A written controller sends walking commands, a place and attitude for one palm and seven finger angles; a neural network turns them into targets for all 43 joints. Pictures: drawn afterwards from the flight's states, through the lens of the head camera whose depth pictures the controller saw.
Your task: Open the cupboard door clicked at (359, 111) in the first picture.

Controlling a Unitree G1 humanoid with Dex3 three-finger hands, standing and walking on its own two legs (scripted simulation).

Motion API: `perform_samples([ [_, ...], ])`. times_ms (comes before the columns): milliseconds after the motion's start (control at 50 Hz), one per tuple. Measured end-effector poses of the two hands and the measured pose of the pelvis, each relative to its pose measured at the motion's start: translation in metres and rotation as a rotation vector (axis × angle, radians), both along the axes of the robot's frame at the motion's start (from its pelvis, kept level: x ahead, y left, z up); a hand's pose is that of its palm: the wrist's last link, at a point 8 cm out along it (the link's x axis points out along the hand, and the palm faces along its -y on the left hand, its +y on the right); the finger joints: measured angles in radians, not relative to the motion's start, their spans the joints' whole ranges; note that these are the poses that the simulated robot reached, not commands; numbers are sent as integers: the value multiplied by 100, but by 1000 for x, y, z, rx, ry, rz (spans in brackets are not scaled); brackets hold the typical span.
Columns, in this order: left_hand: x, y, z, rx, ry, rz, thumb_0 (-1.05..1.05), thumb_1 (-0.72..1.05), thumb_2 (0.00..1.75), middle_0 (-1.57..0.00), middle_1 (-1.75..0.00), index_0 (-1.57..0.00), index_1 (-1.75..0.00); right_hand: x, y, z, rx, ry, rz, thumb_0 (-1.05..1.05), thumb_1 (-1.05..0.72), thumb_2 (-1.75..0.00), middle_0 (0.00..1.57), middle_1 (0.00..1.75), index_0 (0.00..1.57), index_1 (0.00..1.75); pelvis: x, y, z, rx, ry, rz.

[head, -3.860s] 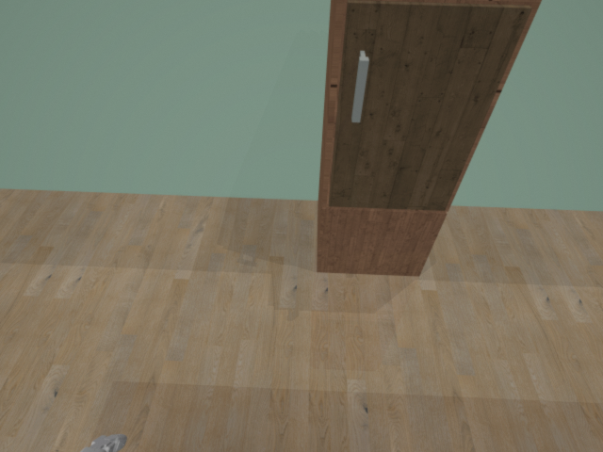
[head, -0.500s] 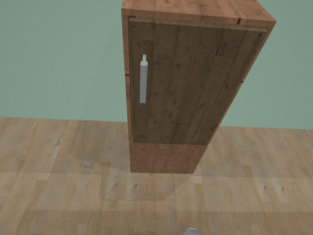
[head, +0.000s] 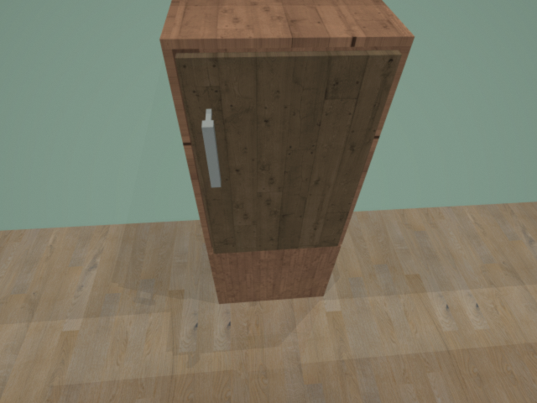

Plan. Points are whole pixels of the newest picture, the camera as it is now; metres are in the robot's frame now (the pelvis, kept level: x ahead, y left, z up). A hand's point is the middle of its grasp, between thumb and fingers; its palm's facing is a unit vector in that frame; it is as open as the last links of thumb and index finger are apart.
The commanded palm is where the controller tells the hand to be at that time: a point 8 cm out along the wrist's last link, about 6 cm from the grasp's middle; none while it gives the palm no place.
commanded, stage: come to a stop and stand still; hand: left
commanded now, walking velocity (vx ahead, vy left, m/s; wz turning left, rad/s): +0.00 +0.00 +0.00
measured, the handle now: (212, 149) +0.55 +0.13 +0.06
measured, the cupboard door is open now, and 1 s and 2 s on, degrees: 0 0 0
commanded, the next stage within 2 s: look again from close up in 0.48 s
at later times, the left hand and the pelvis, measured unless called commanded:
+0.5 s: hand out of the picture -0.03 +0.10 -0.18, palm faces +0.08 -0.99 -0.13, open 7.4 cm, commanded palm none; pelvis +0.00 -0.04 +0.00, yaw +1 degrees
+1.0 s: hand out of the picture +0.01 +0.21 -0.17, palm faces +0.01 -0.97 -0.24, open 7.4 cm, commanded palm none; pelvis +0.00 +0.02 +0.00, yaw +0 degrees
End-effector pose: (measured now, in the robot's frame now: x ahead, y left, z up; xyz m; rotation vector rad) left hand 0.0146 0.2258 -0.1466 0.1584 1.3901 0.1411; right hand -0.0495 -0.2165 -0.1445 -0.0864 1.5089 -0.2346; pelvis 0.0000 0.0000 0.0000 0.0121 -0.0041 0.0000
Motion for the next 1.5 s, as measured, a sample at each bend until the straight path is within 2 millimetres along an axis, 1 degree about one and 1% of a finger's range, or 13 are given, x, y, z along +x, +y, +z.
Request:
perform_samples([
  [80, 7, -12, 8, 26, -48, -4, 1, 94, 90, -20, -30, -20, -30, -5, -8, -6, 41, 8, 6, 0, -91, -90, 20, 30, 20, 30, 1, -15, 2, -9, -12, 13],
  [180, 4, -27, 10, 32, -55, 7, 1, 95, 90, -20, -30, -20, -30, 3, -13, -8, 68, -10, 25, 0, -91, -90, 20, 30, 20, 30, 1, -29, 2, -8, -17, 14],
  [340, -26, -51, 5, -5, 11, 51, 1, 93, 90, -20, -30, -20, -30, 24, -25, -7, 63, -33, 64, 0, -91, -90, 20, 30, 20, 30, 2, -41, 3, -12, -18, 22],
  [460, -48, -69, 0, -54, 65, 84, 0, 91, 90, -20, -30, -20, -30, 43, -34, -3, 26, -59, 88, 0, -91, -90, 20, 30, 20, 30, 4, -40, 3, -16, -20, 24],
  [540, -56, -73, -2, -79, 86, 93, 0, 91, 90, -20, -30, -20, -30, 53, -35, 0, 3, -78, 99, 0, -91, -90, 20, 30, 20, 30, 5, -36, 3, -17, -22, 23],
  [640, -59, -66, -2, -73, 70, 74, 0, 90, 90, -21, -30, -20, -30, 64, -34, 3, -17, -117, 105, 1, -93, -90, 20, 30, 20, 30, 1, -26, 2, -32, -8, 12],
  [740, -53, -36, -6, -53, 46, 44, 0, 90, 90, -21, -30, -20, -30, 72, -18, -1, -26, -197, 105, 1, -93, -90, 20, 30, 20, 30, -4, -5, -5, -44, -8, 19],
  [900, -23, 17, 0, 18, -36, 19, 0, 90, 90, -20, -30, -20, -30, 60, 7, -2, -8, -191, 123, 1, -95, -90, 20, 30, 20, 30, -5, 16, -4, -17, -5, 10],
  [1020, -11, 34, 6, 45, -42, -7, 0, 90, 90, -20, -30, -19, -30, 49, 17, -2, 13, -152, 118, 1, -94, -90, 20, 30, 20, 30, -3, 22, -2, -7, 11, 5],
  [1140, -5, 32, 5, 33, -23, -14, 0, 90, 90, -20, -30, -19, -30, 48, 19, -1, 21, -119, 116, 1, -92, -90, 20, 30, 20, 30, 3, 21, -1, -5, 20, 4],
  [1300, -1, 12, -2, -11, 4, -6, 0, 90, 90, -20, -30, -19, -30, 61, 12, 0, 7, -111, 118, 0, -91, -90, 20, 30, 20, 30, 13, 15, -2, -3, 21, 10],
  [1400, -1, -2, -7, -20, 25, 6, 0, 91, 90, -20, -30, -20, -30, 72, 1, -2, -6, -111, 117, 0, -91, -90, 20, 30, 20, 30, 20, 4, -5, 3, 27, 24],
  [1500, 0, -18, -7, -12, 30, 34, 0, 91, 90, -20, -30, -20, -30, 81, -20, -6, -11, -100, 125, 0, -91, -90, 21, 30, 20, 30, 25, -15, -7, -3, 39, 44],
])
